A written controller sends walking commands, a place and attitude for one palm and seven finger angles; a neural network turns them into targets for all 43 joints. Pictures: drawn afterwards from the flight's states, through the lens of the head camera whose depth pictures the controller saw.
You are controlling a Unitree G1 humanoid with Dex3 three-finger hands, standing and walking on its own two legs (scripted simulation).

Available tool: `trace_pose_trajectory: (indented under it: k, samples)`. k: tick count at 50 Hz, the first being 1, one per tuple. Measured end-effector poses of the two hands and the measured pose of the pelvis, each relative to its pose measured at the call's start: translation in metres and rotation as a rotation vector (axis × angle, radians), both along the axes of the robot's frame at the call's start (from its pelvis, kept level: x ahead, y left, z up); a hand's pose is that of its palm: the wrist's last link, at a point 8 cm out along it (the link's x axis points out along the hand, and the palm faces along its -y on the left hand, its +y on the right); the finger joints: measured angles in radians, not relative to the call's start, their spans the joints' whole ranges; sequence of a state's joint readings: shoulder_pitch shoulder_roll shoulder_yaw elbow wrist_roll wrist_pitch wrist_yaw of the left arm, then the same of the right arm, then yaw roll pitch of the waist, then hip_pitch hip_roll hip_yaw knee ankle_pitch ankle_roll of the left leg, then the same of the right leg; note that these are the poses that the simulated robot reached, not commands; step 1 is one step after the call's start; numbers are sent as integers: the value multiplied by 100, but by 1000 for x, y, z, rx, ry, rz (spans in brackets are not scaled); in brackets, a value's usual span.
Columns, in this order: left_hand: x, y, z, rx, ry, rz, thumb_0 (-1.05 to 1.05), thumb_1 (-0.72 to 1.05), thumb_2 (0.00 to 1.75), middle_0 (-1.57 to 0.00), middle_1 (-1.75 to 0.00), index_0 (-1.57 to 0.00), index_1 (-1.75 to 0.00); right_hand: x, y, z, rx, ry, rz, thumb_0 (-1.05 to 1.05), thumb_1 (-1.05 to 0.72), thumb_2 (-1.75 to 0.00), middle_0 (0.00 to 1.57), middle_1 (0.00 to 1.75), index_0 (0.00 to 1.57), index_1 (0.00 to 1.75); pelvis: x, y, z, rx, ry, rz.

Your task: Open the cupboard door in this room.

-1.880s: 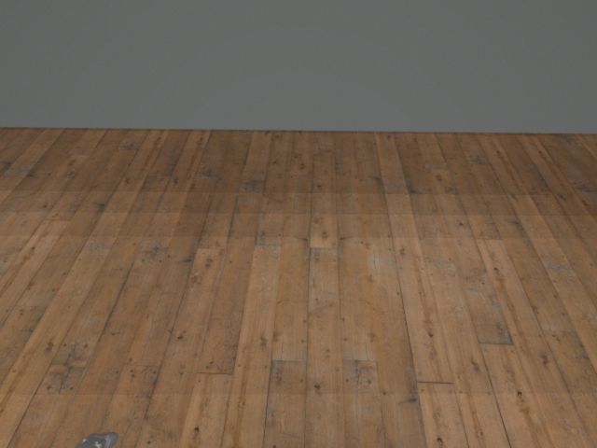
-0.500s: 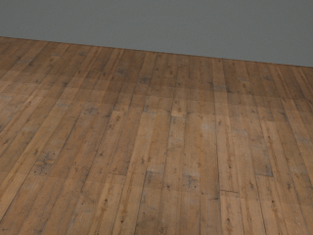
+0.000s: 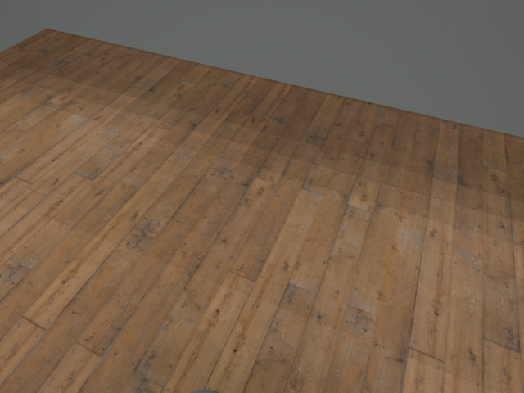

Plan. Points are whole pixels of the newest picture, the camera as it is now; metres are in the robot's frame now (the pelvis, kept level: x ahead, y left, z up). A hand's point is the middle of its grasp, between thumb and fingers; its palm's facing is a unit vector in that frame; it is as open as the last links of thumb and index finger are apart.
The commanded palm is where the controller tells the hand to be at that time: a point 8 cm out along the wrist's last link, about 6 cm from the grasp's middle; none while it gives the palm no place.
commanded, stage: turn or walk to find it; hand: left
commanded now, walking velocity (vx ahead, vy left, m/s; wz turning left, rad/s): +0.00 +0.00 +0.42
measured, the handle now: out of the picture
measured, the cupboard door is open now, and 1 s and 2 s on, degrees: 0 0 0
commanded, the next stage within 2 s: none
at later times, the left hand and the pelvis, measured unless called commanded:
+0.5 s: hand out of the picture +0.01 +0.21 -0.15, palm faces +0.24 -0.93 -0.28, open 7.4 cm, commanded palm none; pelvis -0.03 +0.00 -0.01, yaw +12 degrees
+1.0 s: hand out of the picture -0.09 +0.25 -0.17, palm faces +0.43 -0.87 -0.24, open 7.4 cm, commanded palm none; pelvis -0.06 +0.04 +0.00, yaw +23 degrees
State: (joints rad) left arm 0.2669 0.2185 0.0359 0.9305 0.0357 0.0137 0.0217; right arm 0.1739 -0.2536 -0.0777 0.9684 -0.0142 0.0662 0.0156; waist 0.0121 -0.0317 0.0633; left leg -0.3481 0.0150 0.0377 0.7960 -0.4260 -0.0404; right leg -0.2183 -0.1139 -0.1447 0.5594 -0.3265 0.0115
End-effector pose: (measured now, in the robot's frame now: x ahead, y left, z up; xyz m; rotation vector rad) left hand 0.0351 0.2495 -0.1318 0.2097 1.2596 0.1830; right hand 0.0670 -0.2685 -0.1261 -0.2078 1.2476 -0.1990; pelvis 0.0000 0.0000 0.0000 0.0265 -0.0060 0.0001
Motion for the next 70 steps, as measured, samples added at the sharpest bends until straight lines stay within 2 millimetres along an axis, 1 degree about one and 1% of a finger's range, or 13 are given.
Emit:
trace_pose_trajectory:
  k: [4,7,14,18,22,28,33,42,46,51,56,62,70]
  samples:
    - [-28,24,-20,-15,49,70,0,90,90,-20,-30,-21,-30,25,24,-1,-22,-55,79,0,-91,-90,20,30,20,29,-4,17,-12,-15,6,40]
    - [-41,36,-20,-10,88,104,0,90,90,-20,-30,-20,-30,31,41,6,-16,-82,111,0,-91,-90,20,30,20,29,-8,21,-7,-17,1,51]
    - [-40,39,-3,-8,29,144,0,91,90,-20,-30,-20,-30,28,62,7,27,-74,153,0,-90,-90,21,30,20,30,-15,23,3,-33,-5,101]
    - [-32,30,6,7,-27,157,0,91,90,-20,-30,-20,-30,20,59,-3,56,-51,165,0,-90,-90,21,30,20,30,-20,16,2,-27,-4,137]
    - [-30,16,9,37,-91,170,0,91,90,-20,-30,-20,-30,15,45,-21,83,-26,173,0,-90,-90,21,30,20,30,-23,3,-7,-13,1,173]
    - [-56,-2,14,27,-87,224,0,90,90,-20,-30,-20,-30,11,30,-19,68,34,209,0,-91,-90,20,30,20,30,-29,-3,-1,-16,-10,239]
    - [-81,-5,8,-4,-46,270,0,90,90,-20,-30,-20,-30,11,32,-9,39,61,245,0,-91,-90,20,30,20,29,-32,0,3,-8,-6,285]
    - [-143,25,-26,-49,38,395,0,90,90,-20,-30,-21,-30,33,78,-2,-13,-7,372,0,-91,-90,20,30,20,29,-48,29,-11,-23,-3,355]
    - [-154,37,-19,-44,62,423,0,91,90,-20,-30,-20,-30,34,97,7,-7,-33,400,0,-91,-90,20,30,20,29,-53,34,-2,-35,-3,375]
    - [-151,45,-4,-23,14,444,0,91,90,-20,-30,-20,-30,33,110,8,20,-31,431,0,-90,-90,21,30,20,30,-57,35,5,-41,-1,409]
    - [-137,42,7,8,-47,456,0,91,90,-20,-30,-20,-30,30,105,0,46,-10,450,0,-90,-90,21,30,20,30,-59,27,5,-33,2,450]
    - [-125,22,15,60,-131,468,0,91,90,-20,-30,-20,-30,33,83,-21,77,22,466,0,-90,-90,21,30,20,30,-58,6,-4,-16,3,502]
    - [-160,-13,20,41,-105,549,0,90,90,-20,-30,-20,-30,44,68,-15,52,61,528,0,-91,-90,20,30,20,29,-61,-5,4,-5,-14,585]
